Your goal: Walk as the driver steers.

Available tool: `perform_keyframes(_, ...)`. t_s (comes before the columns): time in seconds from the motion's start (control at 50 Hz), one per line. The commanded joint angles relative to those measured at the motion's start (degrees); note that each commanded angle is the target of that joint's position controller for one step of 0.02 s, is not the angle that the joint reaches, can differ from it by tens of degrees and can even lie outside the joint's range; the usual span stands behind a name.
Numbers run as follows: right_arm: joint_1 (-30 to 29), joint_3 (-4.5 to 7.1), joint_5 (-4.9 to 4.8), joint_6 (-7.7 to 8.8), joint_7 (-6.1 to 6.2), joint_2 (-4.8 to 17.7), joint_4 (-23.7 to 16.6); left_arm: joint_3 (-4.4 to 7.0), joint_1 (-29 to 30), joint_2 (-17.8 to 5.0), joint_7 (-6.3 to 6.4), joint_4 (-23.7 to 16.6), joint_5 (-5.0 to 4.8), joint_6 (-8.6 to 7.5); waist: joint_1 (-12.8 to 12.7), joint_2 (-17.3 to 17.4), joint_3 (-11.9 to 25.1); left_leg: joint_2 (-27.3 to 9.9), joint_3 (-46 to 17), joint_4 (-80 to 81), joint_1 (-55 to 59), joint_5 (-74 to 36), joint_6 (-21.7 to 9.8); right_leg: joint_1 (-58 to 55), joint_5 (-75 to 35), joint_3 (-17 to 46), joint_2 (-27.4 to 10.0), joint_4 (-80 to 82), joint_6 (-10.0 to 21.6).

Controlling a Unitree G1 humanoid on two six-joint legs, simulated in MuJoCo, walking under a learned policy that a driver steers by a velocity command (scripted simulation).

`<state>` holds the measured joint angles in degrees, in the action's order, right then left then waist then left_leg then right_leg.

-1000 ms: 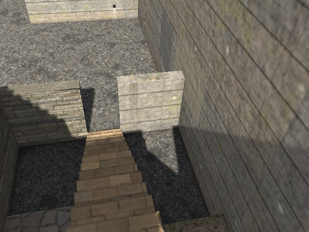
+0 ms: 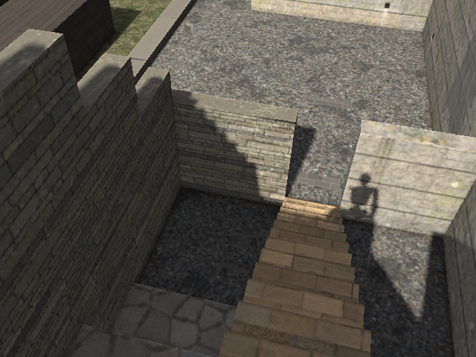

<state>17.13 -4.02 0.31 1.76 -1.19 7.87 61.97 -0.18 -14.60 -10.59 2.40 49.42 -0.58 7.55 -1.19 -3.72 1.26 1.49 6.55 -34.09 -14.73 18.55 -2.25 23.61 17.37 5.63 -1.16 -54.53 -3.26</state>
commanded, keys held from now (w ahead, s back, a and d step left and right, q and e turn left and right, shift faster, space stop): w+e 0.74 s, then w+q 0.20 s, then q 0.06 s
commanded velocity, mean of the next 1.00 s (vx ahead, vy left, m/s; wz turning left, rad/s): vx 0.42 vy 0.00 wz -0.42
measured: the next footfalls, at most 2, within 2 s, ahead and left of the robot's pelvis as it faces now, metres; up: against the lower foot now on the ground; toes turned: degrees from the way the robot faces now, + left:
right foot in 0.04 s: +0.02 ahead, -0.11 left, +0.00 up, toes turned +1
left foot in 0.34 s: +0.09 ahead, +0.09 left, +0.00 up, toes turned -14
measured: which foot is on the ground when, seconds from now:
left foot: down 0.00-0.06, up 0.08-0.32, down 0.34-0.74, up 0.76-1.00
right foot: up 0.00-0.02, down 0.04-0.36, up 0.38-0.74, down 0.76-1.00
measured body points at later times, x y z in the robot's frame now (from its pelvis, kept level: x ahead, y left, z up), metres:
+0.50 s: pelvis +0.11 -0.03 -0.03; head +0.11 -0.03 +0.42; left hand +0.34 +0.16 -0.14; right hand +0.02 -0.27 -0.18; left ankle +0.05 +0.10 -0.72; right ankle +0.05 -0.16 -0.64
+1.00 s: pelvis +0.29 -0.16 -0.22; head +0.29 -0.17 +0.23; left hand +0.34 +0.05 -0.37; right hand +0.29 -0.45 -0.33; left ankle +0.51 -0.10 -0.86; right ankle +0.18 -0.21 -0.91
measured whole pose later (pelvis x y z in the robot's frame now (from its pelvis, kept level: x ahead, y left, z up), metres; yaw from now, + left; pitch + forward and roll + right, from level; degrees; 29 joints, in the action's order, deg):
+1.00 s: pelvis +0.29 -0.16 -0.22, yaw -26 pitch +1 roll -3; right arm 12.3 1.2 -0.2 -0.6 1.8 13.7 43.6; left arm -1.5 -27.4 -7.9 0.2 59.2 -0.4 -5.4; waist -0.5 3.5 1.4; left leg -0.3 -10.9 -62.1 -48.6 -9.4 0.1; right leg 14.9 31.4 -2.0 6.5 -45.1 4.3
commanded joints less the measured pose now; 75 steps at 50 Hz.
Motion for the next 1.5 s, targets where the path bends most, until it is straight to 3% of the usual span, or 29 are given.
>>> perform_keyframes(0.02,-4.27,3.56,-1.29,-0.90,1.41,12.29,-6.34,0.09,0.86,-4.02,-0.16,-3.31,-0.91,-0.06,0.85,9.31,-7.11,-13.74,-10.85,9.56,-7.77,0.08,-9.64,-5.53,10.82,-6.68,3.50,15.79,3.83)
perform_keyframes(0.08,-0.11,4.26,-0.36,-1.60,2.28,10.21,-11.03,3.39,-1.21,-14.37,-0.54,-3.56,-1.11,-1.97,4.45,-10.90,-3.47,-3.91,-1.16,-13.26,-11.66,11.23,-3.33,-4.58,-7.35,13.04,-1.60,22.37,14.75)
perform_keyframes(0.12,-13.77,3.94,-2.59,-0.10,3.04,9.25,-16.05,3.97,-13.31,-14.88,-0.82,-2.40,0.71,-3.54,-4.09,-10.32,-4.21,5.62,-6.17,-36.63,-30.91,24.86,1.42,-13.36,-1.52,38.93,-12.04,37.17,27.76)
perform_keyframes(0.18,-13.25,3.46,-1.96,1.56,1.71,9.11,-16.38,2.94,-3.29,-9.79,1.16,-6.95,-0.50,-2.77,1.23,-0.92,-3.49,-0.02,-12.33,-30.05,-38.28,16.17,2.26,-16.42,-11.41,29.67,-10.84,25.08,21.34)
perform_keyframes(0.24,-2.68,2.74,0.61,2.00,-0.90,7.45,-10.33,3.16,-0.32,-9.43,1.94,-8.64,1.58,-1.20,3.34,-0.08,7.85,1.73,-5.56,-30.66,-6.33,-10.48,1.03,-0.36,-16.62,19.28,-4.00,20.18,16.91)
perform_keyframes(0.34,3.50,3.17,-0.12,2.30,0.14,8.25,-12.27,1.76,5.27,-6.96,1.57,-10.69,-0.28,-4.32,9.02,-2.21,0.93,1.98,-3.62,-9.14,6.71,-1.19,3.82,7.88,-9.40,19.13,3.51,11.26,13.74)
perform_keyframes(0.38,14.19,6.33,0.77,3.80,0.17,20.17,-9.62,0.73,3.37,-1.11,1.50,-13.32,-2.12,-6.45,6.70,17.57,1.49,-17.49,-38.08,4.07,18.09,-33.83,-7.88,22.85,16.21,18.01,17.17,-22.72,7.85)
perform_keyframes(0.4,12.13,6.72,0.20,4.04,-0.21,20.56,-9.67,1.78,2.24,-4.50,0.76,-13.75,-3.44,-7.77,2.78,15.77,-0.20,-26.87,-50.44,5.76,22.72,-32.90,-12.65,38.09,17.47,19.38,13.79,-28.29,5.72)
perform_keyframes(0.44,7.37,5.52,0.51,3.80,-1.00,14.99,-11.71,3.31,5.28,-10.47,1.30,-11.28,-4.13,-6.60,3.56,3.83,-4.63,-25.82,-41.64,4.55,13.20,-20.28,-16.44,41.14,12.80,15.76,8.16,-32.36,4.72)
perform_keyframes(0.48,2.07,3.18,0.00,3.63,-1.25,9.86,-12.55,3.45,3.20,-9.90,0.26,-11.07,-2.49,-4.20,0.54,4.00,-4.46,-23.02,-32.61,3.26,1.71,-14.85,-14.37,33.31,8.09,11.42,3.44,-30.78,5.05)
perform_keyframes(0.58,15.10,2.44,0.07,4.54,-0.69,9.39,-8.05,2.64,8.02,-4.27,-2.85,-11.00,-1.54,-3.32,5.84,7.20,-6.32,-16.11,-15.92,-4.97,2.08,2.45,-4.67,34.58,-20.16,3.92,1.90,-18.03,6.21)
perform_keyframes(0.64,13.15,3.16,-0.62,3.90,1.39,11.90,-7.64,1.99,12.69,-2.72,-5.69,-12.41,-1.62,-4.31,7.71,10.58,-3.41,-9.08,0.33,-7.41,-17.87,8.72,0.00,-3.67,-47.91,-8.13,6.58,17.50,5.56)
perform_keyframes(0.68,7.47,3.91,-0.43,4.00,0.33,15.39,-9.00,4.10,-3.76,-6.46,-4.80,-5.24,-1.73,-4.46,0.19,14.12,0.98,-9.94,2.48,-17.69,-21.93,11.86,1.26,-16.22,-53.15,-8.74,6.51,8.39,6.89)
perform_keyframes(0.74,-6.08,5.74,-2.67,3.11,0.59,18.28,-12.31,7.51,-29.85,-12.34,-2.54,4.33,0.24,-4.08,-16.32,2.56,3.40,-7.19,6.41,-62.45,-26.32,-6.16,7.51,-40.45,-50.70,-12.35,5.33,23.29,10.15)
perform_keyframes(0.76,-4.31,6.19,-4.18,2.92,2.19,15.62,-12.12,4.96,-28.69,-8.15,-3.56,4.50,1.25,-5.65,-14.81,-2.91,-6.06,-0.87,3.89,-88.33,-31.32,23.21,7.73,-35.44,-45.91,2.41,-4.48,45.81,16.55)
perform_keyframes(0.78,4.83,4.06,-0.76,4.50,2.05,7.29,-16.89,3.90,-23.15,-12.21,-4.02,2.90,2.55,-8.66,-2.84,-16.32,-6.03,-0.18,-7.66,-89.45,-46.67,28.56,4.68,-41.25,-85.68,11.38,-8.83,22.07,19.41)
perform_keyframes(0.84,13.64,6.50,-4.26,3.72,1.51,13.51,-12.51,1.85,-17.96,-4.37,-4.79,2.96,2.16,-10.62,2.95,4.27,2.60,-2.63,-17.49,-66.38,-48.05,2.17,-0.61,-27.54,-43.45,13.90,-14.27,19.97,20.13)
perform_keyframes(0.88,8.37,5.53,-2.49,-0.27,3.58,9.32,-17.70,1.90,-2.08,-11.35,-4.52,1.34,1.23,-12.32,9.37,2.72,-2.56,-7.70,-17.62,-50.23,-38.51,-2.68,4.64,0.05,-28.99,27.46,-24.11,31.13,26.27)
perform_keyframes(0.9,8.72,6.28,-2.49,-2.09,4.38,10.74,-16.18,1.30,-4.34,-8.88,-4.39,3.26,3.15,-13.14,8.59,5.54,-0.41,-5.84,-18.74,-54.35,-32.89,-6.23,5.03,2.37,-28.32,25.58,-20.59,29.41,25.91)
perform_keyframes(0.94,2.84,7.76,-1.72,-3.20,4.89,14.86,-18.66,0.58,-8.15,-5.48,-4.12,4.86,0.28,-14.67,4.75,1.43,-5.03,-4.52,-24.40,-41.09,-42.15,-17.41,2.65,-5.38,-21.62,18.12,-14.40,25.75,19.41)
perform_keyframes(1.0,-6.26,5.66,1.67,-2.18,1.15,8.25,-23.01,-1.67,-13.08,-0.82,0.92,7.99,-0.41,-14.05,1.65,-0.05,-4.17,-2.33,-15.59,-9.38,-23.56,-51.15,1.65,2.18,-8.89,0.96,-4.02,19.71,13.85)
perform_keyframes(1.12,1.62,6.50,0.49,-5.09,-0.81,8.26,-17.26,-1.65,-13.13,-3.34,0.11,8.50,-0.94,-12.45,0.98,4.03,-7.35,1.31,-11.72,-4.71,-13.53,-40.64,4.18,-0.62,-4.96,0.21,-4.90,-0.61,10.88)
perform_keyframes(1.16,12.54,8.00,-0.38,-4.79,-1.47,10.44,-12.64,-0.88,-9.35,-5.33,-0.10,8.52,0.23,-11.03,6.75,2.23,-2.98,1.11,-8.25,4.33,-1.76,-40.59,4.27,-3.12,-21.35,-2.32,-4.12,-15.70,8.88)
perform_keyframes(1.2,25.25,7.78,-1.42,-3.35,-1.32,9.78,-7.95,0.62,-5.48,-6.47,-0.38,6.92,1.06,-11.20,14.68,18.09,-4.06,-2.64,-10.21,25.35,18.91,-65.58,-5.00,12.94,8.66,-9.98,7.96,-60.91,3.46)
perform_keyframes(1.22,20.62,5.99,1.57,-2.40,-0.37,11.32,-8.12,0.03,-14.09,-1.65,-0.89,3.66,0.79,-12.32,3.66,27.73,-0.42,-14.16,-27.72,0.60,33.41,-112.23,-15.36,35.53,35.78,-4.61,10.51,-71.26,-0.29)
perform_keyframes(1.28,6.09,7.37,1.72,-4.28,0.68,14.88,-13.15,-0.52,-0.55,-5.23,-1.97,-4.97,-0.67,-12.37,0.43,-1.37,9.79,-20.81,-37.23,-0.01,21.19,-72.45,-19.57,35.79,21.39,2.25,1.66,-58.46,0.79)
perform_keyframes(1.36,4.52,4.86,-0.66,-3.60,4.14,10.61,-14.54,-0.20,6.77,-4.61,1.66,-9.40,-0.47,-5.59,-1.42,1.72,-0.94,-12.37,-36.90,2.10,-6.62,-42.83,-13.32,28.83,0.31,2.68,3.15,-35.08,-2.43)
perform_keyframes(1.46,-4.45,5.10,0.42,-5.44,7.74,11.34,-19.88,-0.32,0.80,-2.13,-0.62,-8.63,0.77,-5.85,-5.77,8.37,9.64,-2.43,-31.53,-5.35,-9.56,-48.37,-5.10,8.95,-15.78,-0.37,4.88,-24.31,-3.28)
perform_keyframes(1.5,-6.97,5.28,-0.31,-6.04,7.75,9.88,-22.90,-0.21,6.59,-2.63,-0.94,-11.07,1.50,-6.14,-3.27,8.80,5.07,-2.29,-35.94,-5.32,-7.54,-40.76,-4.63,13.59,-9.65,0.84,4.82,-21.49,-2.90)
Over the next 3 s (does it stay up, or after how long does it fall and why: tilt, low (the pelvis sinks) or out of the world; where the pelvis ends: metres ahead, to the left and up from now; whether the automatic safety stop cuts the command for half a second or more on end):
stays up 0.59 -0.20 -0.38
